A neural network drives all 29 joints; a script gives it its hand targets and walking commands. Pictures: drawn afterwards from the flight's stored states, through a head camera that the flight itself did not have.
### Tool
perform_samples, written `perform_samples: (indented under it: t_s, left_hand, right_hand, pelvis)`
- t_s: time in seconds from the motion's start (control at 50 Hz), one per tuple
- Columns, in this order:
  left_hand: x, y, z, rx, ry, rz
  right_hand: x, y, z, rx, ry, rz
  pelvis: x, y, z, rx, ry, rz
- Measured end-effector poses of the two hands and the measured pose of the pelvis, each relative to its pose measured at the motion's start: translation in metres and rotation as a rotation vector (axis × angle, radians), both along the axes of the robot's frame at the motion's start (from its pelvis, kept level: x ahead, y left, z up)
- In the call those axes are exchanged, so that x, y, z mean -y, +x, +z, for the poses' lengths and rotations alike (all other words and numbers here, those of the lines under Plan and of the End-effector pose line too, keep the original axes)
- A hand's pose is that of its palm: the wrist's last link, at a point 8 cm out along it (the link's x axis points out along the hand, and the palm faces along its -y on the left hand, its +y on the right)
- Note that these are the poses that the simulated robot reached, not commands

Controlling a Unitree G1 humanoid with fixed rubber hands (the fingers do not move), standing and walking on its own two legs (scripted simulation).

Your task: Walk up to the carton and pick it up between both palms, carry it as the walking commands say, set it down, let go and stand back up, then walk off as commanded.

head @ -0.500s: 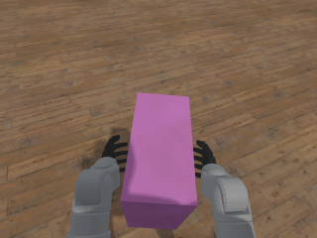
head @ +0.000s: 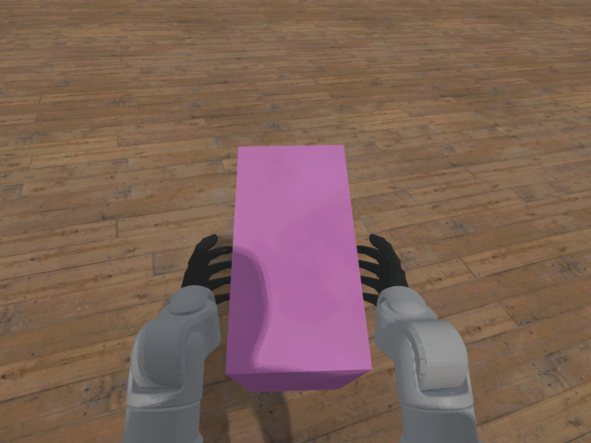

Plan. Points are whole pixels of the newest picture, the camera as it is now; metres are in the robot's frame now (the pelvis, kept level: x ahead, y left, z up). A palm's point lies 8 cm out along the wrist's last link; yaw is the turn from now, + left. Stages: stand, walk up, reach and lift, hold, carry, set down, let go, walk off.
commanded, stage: carry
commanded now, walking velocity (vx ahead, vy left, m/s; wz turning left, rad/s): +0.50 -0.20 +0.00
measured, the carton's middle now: (293, 280) +0.36 +0.01 +0.04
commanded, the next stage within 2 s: none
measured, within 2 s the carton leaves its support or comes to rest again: neither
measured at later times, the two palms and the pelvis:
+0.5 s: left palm (294, 151) +0.64 +0.01 +0.08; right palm (410, 163) +0.63 -0.22 +0.07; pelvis +0.32 -0.10 +0.02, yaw +0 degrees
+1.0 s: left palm (293, 100) +0.81 +0.02 +0.10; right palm (395, 107) +0.80 -0.22 +0.11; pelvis +0.53 -0.10 +0.01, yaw -2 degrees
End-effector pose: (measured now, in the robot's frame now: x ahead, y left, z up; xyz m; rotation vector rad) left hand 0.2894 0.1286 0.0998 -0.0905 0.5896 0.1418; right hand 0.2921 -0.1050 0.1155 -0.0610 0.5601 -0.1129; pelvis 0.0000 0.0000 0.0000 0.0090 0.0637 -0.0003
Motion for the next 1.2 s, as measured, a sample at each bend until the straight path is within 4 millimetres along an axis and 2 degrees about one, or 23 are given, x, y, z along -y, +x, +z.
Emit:
perform_samples:
  t_s: [0.08, 0.16, 0.22, 0.3, 0.4, 0.46, 0.54, 0.6, 0.68, 0.76, 0.8, 0.86, 0.9, 1.02, 1.2]
  left_hand:
    - [0.018, 0.052, -0.003, -0.076, 0.029, -0.068]
    - [0.041, 0.104, 0.0, -0.181, 0.102, -0.151]
    - [0.055, 0.149, 0.001, -0.2, 0.08, -0.152]
    - [0.071, 0.21, -0.006, -0.164, 0.013, -0.102]
    - [0.098, 0.29, -0.012, -0.059, 0.022, -0.046]
    - [0.112, 0.328, -0.015, -0.115, 0.071, -0.039]
    - [0.12, 0.365, -0.021, -0.226, 0.106, -0.031]
    - [0.12, 0.387, -0.024, -0.239, 0.098, -0.028]
    - [0.121, 0.421, -0.017, -0.148, 0.057, -0.049]
    - [0.118, 0.461, -0.002, -0.02, 0.021, -0.074]
    - [0.114, 0.476, 0.004, -0.005, 0.003, -0.069]
    - [0.11, 0.492, 0.008, -0.04, 0.018, -0.072]
    - [0.11, 0.501, 0.008, -0.071, 0.045, -0.076]
    - [0.113, 0.525, 0.001, -0.128, 0.074, -0.06]
    - [0.136, 0.55, -0.015, -0.164, 0.082, -0.07]
  right_hand:
    - [0.017, 0.045, 0.001, -0.075, -0.001, -0.048]
    - [0.041, 0.08, -0.011, -0.18, 0.047, -0.114]
    - [0.052, 0.116, -0.016, -0.202, 0.048, -0.121]
    - [0.069, 0.183, -0.015, -0.169, 0.013, -0.096]
    - [0.098, 0.285, -0.014, -0.057, 0.049, -0.055]
    - [0.112, 0.326, -0.027, -0.11, 0.122, -0.068]
    - [0.119, 0.353, -0.052, -0.222, 0.155, -0.064]
    - [0.119, 0.371, -0.059, -0.246, 0.139, -0.054]
    - [0.121, 0.404, -0.039, -0.155, 0.106, -0.076]
    - [0.118, 0.443, -0.01, -0.025, 0.046, -0.083]
    - [0.114, 0.46, 0.001, -0.01, 0.007, -0.068]
    - [0.11, 0.48, 0.009, -0.046, -0.002, -0.055]
    - [0.109, 0.492, 0.007, -0.077, 0.008, -0.05]
    - [0.113, 0.516, -0.012, -0.131, 0.03, -0.028]
    - [0.136, 0.537, -0.033, -0.167, 0.071, -0.063]
  pelvis:
    - [0.001, 0.057, 0.009, 0.023, -0.005, -0.08]
    - [0.004, 0.108, 0.025, 0.022, -0.05, -0.05]
    - [0.015, 0.141, 0.03, 0.02, -0.068, -0.03]
    - [0.044, 0.195, 0.024, 0.017, -0.059, -0.035]
    - [0.085, 0.278, -0.003, -0.014, -0.032, -0.021]
    - [0.094, 0.307, 0.005, -0.046, -0.02, -0.026]
    - [0.099, 0.338, 0.023, -0.067, 0.012, 0.023]
    - [0.102, 0.362, 0.027, -0.067, 0.025, 0.014]
    - [0.101, 0.397, 0.023, -0.042, 0.0, -0.012]
    - [0.096, 0.444, 0.008, -0.019, -0.03, -0.007]
    - [0.096, 0.465, 0.009, -0.023, -0.011, -0.014]
    - [0.094, 0.489, 0.014, -0.023, -0.027, -0.047]
    - [0.093, 0.503, 0.016, -0.019, -0.033, -0.054]
    - [0.098, 0.53, 0.011, -0.014, -0.014, -0.03]
    - [0.112, 0.539, 0.01, -0.036, -0.003, -0.029]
